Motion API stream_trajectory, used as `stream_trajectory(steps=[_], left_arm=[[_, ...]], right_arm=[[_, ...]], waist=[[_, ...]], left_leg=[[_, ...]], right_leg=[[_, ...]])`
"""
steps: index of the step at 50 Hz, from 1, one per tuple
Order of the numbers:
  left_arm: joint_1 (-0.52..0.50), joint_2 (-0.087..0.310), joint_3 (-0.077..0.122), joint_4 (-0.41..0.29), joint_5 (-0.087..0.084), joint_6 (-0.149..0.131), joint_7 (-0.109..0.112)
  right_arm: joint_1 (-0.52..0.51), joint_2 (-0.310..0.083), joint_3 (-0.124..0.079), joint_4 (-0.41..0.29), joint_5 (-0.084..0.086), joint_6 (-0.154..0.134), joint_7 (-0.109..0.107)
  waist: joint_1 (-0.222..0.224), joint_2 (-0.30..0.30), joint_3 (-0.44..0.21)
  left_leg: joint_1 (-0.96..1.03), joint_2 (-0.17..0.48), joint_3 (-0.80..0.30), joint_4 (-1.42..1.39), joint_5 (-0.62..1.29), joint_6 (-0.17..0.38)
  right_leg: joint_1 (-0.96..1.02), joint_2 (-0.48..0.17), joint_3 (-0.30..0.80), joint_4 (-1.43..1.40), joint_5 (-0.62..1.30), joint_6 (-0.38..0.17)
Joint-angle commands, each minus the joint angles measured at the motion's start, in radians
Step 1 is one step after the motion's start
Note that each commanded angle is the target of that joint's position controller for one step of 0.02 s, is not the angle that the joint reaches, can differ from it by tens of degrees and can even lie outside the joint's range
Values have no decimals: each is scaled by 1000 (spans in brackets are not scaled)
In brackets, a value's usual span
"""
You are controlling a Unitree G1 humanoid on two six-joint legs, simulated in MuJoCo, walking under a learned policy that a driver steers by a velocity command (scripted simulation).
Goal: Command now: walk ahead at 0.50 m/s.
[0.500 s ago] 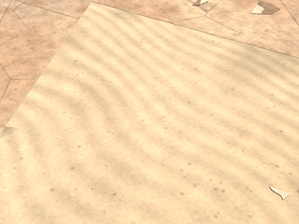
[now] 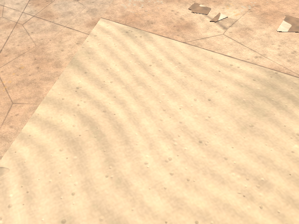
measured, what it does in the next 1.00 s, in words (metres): walks ahead, turning right: left foot, then right foot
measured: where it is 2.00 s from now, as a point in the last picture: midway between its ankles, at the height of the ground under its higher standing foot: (230, 134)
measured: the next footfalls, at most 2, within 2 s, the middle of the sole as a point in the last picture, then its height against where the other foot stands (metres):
left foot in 0.32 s outside the picture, level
right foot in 0.84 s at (207, 211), level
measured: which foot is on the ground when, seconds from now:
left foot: up 0.00-0.30, down 0.32-0.84, up 0.86-1.00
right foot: down 0.00-0.32, up 0.34-0.82, down 0.84-1.00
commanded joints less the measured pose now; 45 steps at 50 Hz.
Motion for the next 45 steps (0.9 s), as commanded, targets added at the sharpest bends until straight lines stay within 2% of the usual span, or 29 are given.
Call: stream_trajectory(steps=[1, 3, 6, 10, 13, 14, 15, 16, 17, 18, 19, 20, 21, 22, 23, 24, 27, 30, 32, 35, 37, 39, 40, 41, 42, 43, 44, 45], left_arm=[[-9, 150, 31, -40, -1, -16, 14], [27, 148, 29, -26, -8, -8, 24], [81, 163, 33, -8, -18, 0, 35], [145, 167, 40, 18, -30, 17, 44], [131, 182, 53, 14, -31, 31, 54], [115, 185, 56, 8, -30, 36, 54], [104, 167, 49, -3, -25, 39, 52], [90, 122, 32, -35, -11, 41, 50], [213, -2, 0, -61, -16, 24, 46], [210, 65, 11, -55, -38, 11, 44], [129, 151, 35, -73, -57, 8, 46], [77, 153, 39, -83, -56, 11, 50], [50, 141, 44, -90, -45, 17, 52], [60, 123, 50, -91, -40, 29, 52], [70, 98, 49, -96, -40, 42, 48], [65, 76, 46, -105, -40, 54, 46], [11, 71, 49, -148, -32, 71, 43], [-59, 66, 45, -176, -30, 65, 26], [-137, 55, 36, -203, -28, 59, 10], [-232, 55, 29, -249, -28, 60, -8], [-264, 67, 31, -278, -28, 63, -19], [-242, 95, 43, -295, -27, 68, -25], [-184, 119, 57, -288, -27, 71, -24], [-51, 156, 82, -256, -31, 72, -21], [127, 229, 121, -205, -34, 78, -5], [163, 358, 148, -195, -41, 80, 13], [166, 332, 126, -239, -29, 60, 5], [148, 253, 101, -231, -20, 43, -4]], right_arm=[[-1, -48, -14, -53, -11, 5, -5], [-80, -39, -13, -82, -17, -2, -2], [-197, -24, -5, -115, -11, -13, 7], [-299, -35, -1, -154, -1, -30, 26], [-266, -80, -14, -156, 1, -44, 34], [-209, -100, -23, -143, 1, -48, 32], [-79, -137, -45, -106, -2, -50, 25], [96, -194, -63, -77, -19, -52, 16], [188, -285, -85, -59, -27, -39, 12], [179, -196, -61, -65, -19, -36, 15], [103, -125, -40, -80, -13, -36, 12], [39, -93, -31, -89, -14, -36, 11], [-13, -65, -23, -86, -19, -36, 13], [-44, -47, -17, -84, -27, -39, 13], [-60, -48, -19, -79, -30, -40, 13], [-62, -55, -23, -73, -29, -44, 13], [-48, -92, -38, -56, -30, -50, 3], [-35, -115, -45, -49, -29, -42, -7], [-14, -130, -49, -46, -24, -35, -12], [42, -156, -57, -34, -11, -17, -14], [64, -171, -63, -26, 0, -2, -13], [52, -196, -72, -32, 9, 13, -14], [42, -210, -76, -36, 13, 21, -16], [24, -211, -75, -42, 18, 30, -17], [35, -184, -64, -50, 6, 29, -19], [94, -55, -24, -105, -38, 11, -11], [64, -56, -11, -127, -18, -34, 2], [-59, -127, -30, -157, 26, -59, 12]], waist=[[-29, -91, -2], [-11, -88, 15], [23, -89, 39], [43, -100, 61], [1, -125, 37], [-34, -136, 6], [-95, -126, -76], [-164, -65, -230], [-118, 207, -380], [-127, 241, -407], [-124, 152, -244], [-103, 85, -153], [-78, 57, -83], [-47, 78, -52], [-30, 88, -35], [-23, 77, -22], [-17, 30, 4], [-33, 15, 18], [-62, 2, 37], [-96, -7, 65], [-97, 1, 74], [-63, 28, 41], [-23, 46, -4], [56, 35, -73], [133, -14, -167], [62, -277, -223], [64, -242, -385], [100, -145, -281]], left_leg=[[-115, 46, -28, -108, 128, -26], [-120, 33, -18, -243, 233, -39], [-70, -12, 5, -429, 344, -49], [-51, -40, -15, -549, 336, -44], [47, -55, -26, -595, 253, -22], [139, -71, -9, -606, 216, -8], [324, -81, 7, -619, 203, 18], [616, 49, -113, -569, 180, 74], [988, 300, -525, -629, 50, 218], [977, 324, -705, -740, -111, 240], [842, 289, -551, -761, -151, 188], [700, 252, -415, -784, -97, 156], [573, 214, -318, -821, -21, 141], [490, 185, -235, -855, 31, 129], [436, 173, -182, -885, 62, 129], [409, 173, -139, -909, 102, 140], [410, 179, -34, -945, 202, 161], [439, 152, 80, -951, 266, 143], [457, 147, 137, -952, 280, 133], [548, 172, 177, -930, 298, 122], [622, 194, 196, -886, 363, 106], [666, 202, 227, -779, 627, 85], [671, 196, 243, -673, 795, 74], [635, 167, 272, -489, 881, 52], [461, 128, 284, -228, 743, 8], [16, -21, 270, 147, -21, -59], [-162, -134, 9, 318, -372, -60], [-267, -84, -50, 340, -289, -34]], right_leg=[[58, -273, 213, -202, 215, -159], [62, -248, 187, -207, 228, -146], [62, -222, 168, -207, 181, -128], [146, -259, 216, -146, 165, -123], [192, -291, 265, -67, 213, -99], [186, -280, 266, -7, 293, -87], [151, -226, 237, 132, 376, -62], [-4, -156, 193, 402, 236, -29], [-394, 6, 94, 770, -241, 45], [-516, -25, 195, 934, -453, 44], [-582, -77, 200, 981, -386, 34], [-565, -127, 172, 963, -298, 32], [-528, -156, 164, 914, -237, 34], [-475, -185, 171, 874, -194, 34], [-436, -196, 165, 854, -172, 35], [-432, -204, 157, 839, -157, 39], [-489, -212, 163, 748, -49, 54], [-488, -201, 136, 578, 109, 58], [-468, -189, 91, 472, 173, 54], [-482, -173, 49, 375, 158, 39], [-490, -158, 28, 338, 91, 18], [-412, -110, -19, 320, -10, -16], [-321, -69, -50, 318, -56, -38], [-145, -18, -76, 263, -28, -70], [151, -9, -16, 228, 11, -112], [478, -269, 471, 175, -75, -258], [596, -399, 899, -3, -215, -370], [549, -377, 786, -45, -163, -306]])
